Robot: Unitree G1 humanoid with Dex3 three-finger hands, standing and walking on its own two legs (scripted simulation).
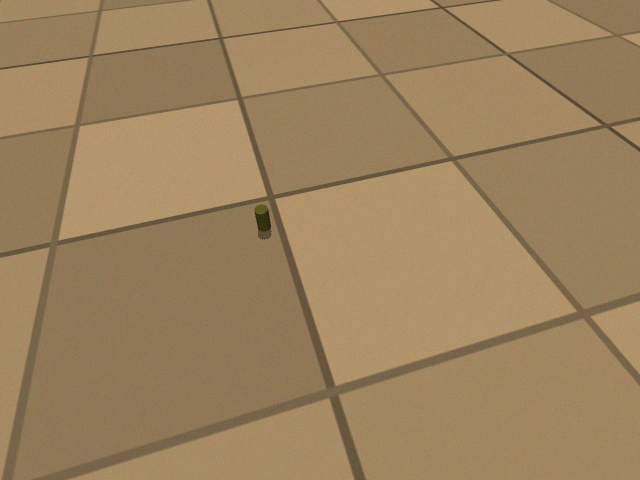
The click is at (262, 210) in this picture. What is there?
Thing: squat round
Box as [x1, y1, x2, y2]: [254, 205, 270, 231]
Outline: 258,205 254,209 257,225 260,230 264,231 270,227 268,211 265,205
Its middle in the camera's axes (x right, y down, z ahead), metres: -0.25 -0.11 +1.68
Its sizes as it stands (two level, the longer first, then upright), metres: 0.058 0.058 0.108
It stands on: the floor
